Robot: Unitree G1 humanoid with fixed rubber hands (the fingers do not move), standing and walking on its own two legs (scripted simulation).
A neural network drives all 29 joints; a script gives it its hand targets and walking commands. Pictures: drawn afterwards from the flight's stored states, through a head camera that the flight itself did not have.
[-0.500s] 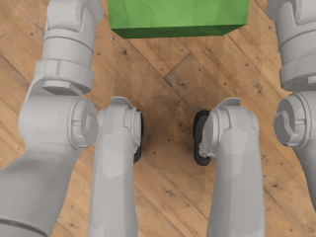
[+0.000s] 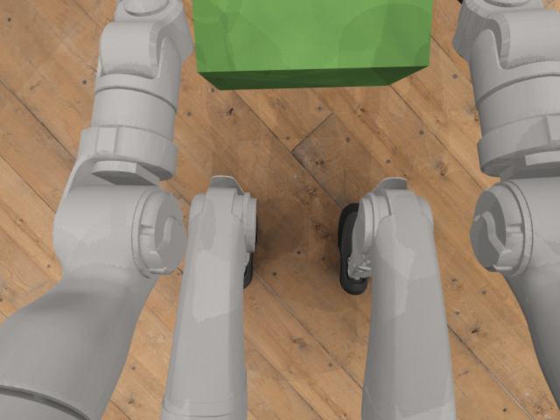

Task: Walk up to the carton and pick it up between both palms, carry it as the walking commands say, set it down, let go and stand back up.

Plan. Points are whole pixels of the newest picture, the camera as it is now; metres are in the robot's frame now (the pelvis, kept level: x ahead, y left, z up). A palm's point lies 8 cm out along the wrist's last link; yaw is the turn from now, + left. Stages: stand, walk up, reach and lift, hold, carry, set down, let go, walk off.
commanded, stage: reach and lift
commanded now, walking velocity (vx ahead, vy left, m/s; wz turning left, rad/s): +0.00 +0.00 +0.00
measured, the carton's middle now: out of the picture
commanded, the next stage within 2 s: none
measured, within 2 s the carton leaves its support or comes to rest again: neither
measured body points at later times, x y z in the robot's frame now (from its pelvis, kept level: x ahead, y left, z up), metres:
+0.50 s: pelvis -0.01 +0.00 +0.05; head +0.29 -0.01 +0.38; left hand +0.54 +0.17 -0.01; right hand +0.55 -0.17 -0.02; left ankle +0.16 +0.14 -0.44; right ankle +0.15 -0.12 -0.44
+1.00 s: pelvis +0.00 +0.00 +0.10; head +0.26 -0.01 +0.46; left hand +0.52 +0.17 +0.06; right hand +0.52 -0.17 +0.04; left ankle +0.16 +0.14 -0.44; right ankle +0.15 -0.12 -0.44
